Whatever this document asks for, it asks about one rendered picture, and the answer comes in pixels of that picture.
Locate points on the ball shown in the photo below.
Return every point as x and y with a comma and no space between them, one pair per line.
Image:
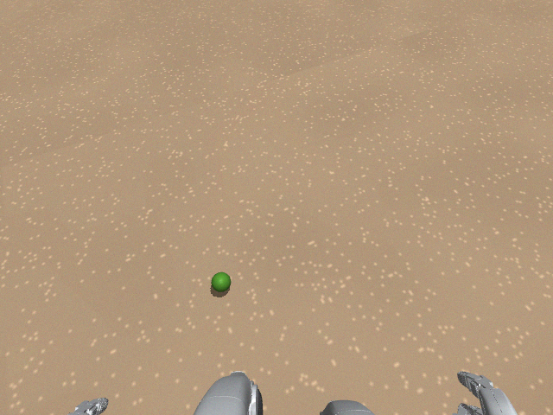
221,281

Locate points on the left robot hand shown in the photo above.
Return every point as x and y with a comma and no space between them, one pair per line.
93,407

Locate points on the right robot hand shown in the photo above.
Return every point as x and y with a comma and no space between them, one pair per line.
493,401

